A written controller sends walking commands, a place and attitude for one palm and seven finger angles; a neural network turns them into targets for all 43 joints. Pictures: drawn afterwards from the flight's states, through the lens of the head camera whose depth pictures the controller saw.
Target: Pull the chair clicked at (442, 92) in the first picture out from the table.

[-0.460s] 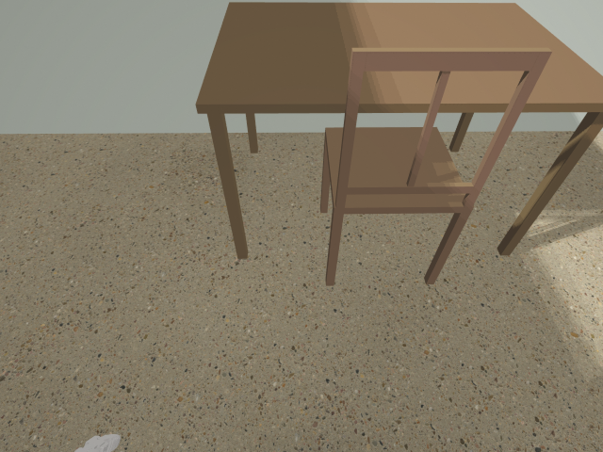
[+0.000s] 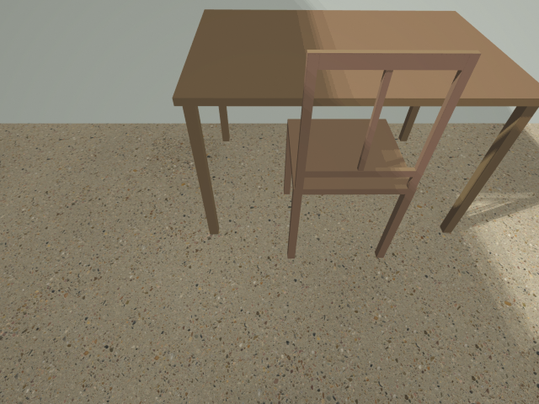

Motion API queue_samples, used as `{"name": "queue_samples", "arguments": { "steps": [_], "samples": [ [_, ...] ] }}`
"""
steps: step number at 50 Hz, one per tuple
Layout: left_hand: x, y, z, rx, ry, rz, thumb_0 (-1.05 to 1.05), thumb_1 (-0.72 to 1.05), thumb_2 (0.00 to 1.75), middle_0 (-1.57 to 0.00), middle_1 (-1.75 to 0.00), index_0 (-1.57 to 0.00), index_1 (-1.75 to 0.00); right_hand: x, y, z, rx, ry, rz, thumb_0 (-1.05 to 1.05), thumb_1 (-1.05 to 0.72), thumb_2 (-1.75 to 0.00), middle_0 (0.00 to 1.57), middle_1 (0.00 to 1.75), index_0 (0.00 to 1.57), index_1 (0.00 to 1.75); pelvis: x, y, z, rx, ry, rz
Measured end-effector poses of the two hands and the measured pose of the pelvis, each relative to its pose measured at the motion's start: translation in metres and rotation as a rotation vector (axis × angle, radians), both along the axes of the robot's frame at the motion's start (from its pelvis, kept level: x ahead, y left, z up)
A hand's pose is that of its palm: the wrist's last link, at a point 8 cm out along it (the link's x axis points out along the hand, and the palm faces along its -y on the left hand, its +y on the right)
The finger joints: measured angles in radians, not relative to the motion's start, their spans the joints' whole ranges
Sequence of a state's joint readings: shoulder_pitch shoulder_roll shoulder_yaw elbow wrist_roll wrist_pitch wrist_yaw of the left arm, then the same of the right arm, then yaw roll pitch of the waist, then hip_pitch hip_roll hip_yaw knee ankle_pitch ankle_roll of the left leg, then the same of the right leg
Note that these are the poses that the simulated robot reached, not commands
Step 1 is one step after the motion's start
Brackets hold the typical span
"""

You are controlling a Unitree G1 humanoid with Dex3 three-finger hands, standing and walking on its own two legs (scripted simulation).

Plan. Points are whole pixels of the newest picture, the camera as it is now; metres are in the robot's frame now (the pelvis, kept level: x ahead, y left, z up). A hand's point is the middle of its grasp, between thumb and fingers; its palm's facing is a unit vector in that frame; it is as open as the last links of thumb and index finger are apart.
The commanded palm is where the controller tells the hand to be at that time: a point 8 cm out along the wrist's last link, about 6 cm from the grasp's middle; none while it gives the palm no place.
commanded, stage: stand and wait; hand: left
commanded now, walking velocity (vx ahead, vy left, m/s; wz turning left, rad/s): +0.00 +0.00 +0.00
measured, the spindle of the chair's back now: (372, 125) +0.87 -0.25 -0.07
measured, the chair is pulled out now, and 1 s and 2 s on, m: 0.00 0.00 0.00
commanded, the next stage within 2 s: look at it before walking up in 0.44 s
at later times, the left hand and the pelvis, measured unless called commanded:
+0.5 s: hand out of the picture +0.06 +0.24 -0.15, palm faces -0.01 -0.94 -0.33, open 7.4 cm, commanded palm none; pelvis -0.02 -0.01 +0.00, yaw +0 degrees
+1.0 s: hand out of the picture +0.05 +0.24 -0.15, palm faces -0.01 -0.94 -0.33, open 7.4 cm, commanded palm none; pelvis -0.01 -0.01 +0.00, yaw +0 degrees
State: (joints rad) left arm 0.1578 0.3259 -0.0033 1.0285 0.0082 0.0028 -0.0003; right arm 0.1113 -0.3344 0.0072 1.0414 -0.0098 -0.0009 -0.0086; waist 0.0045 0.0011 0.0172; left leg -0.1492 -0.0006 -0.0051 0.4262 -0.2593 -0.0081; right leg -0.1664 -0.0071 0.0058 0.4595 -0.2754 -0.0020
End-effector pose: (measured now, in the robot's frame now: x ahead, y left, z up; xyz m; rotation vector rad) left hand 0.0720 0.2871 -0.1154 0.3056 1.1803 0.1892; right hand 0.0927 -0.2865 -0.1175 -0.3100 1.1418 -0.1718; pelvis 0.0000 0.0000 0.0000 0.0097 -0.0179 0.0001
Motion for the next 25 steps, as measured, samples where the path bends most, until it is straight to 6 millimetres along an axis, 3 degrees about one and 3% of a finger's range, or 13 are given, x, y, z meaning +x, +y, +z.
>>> {"name": "queue_samples", "arguments": {
  "steps": [11,25],
  "samples": [
    [-0.018,-0.001,0.002,0.013,0.035,0.018,0.01,0.90,0.90,-0.21,-0.30,-0.20,-0.30,-0.036,-0.011,-0.005,-0.001,0.079,-0.029,0.01,-0.91,-0.89,0.20,0.30,0.20,0.30,-0.008,-0.007,0.002,-0.001,-0.008,0.001],
    [-0.018,-0.007,0.003,0.003,0.013,0.007,0.01,0.90,0.90,-0.21,-0.30,-0.20,-0.30,-0.046,-0.011,-0.004,0.009,0.076,-0.035,0.01,-0.91,-0.89,0.20,0.30,0.20,0.30,-0.017,-0.010,0.003,-0.003,-0.010,-0.002]
  ]
}}
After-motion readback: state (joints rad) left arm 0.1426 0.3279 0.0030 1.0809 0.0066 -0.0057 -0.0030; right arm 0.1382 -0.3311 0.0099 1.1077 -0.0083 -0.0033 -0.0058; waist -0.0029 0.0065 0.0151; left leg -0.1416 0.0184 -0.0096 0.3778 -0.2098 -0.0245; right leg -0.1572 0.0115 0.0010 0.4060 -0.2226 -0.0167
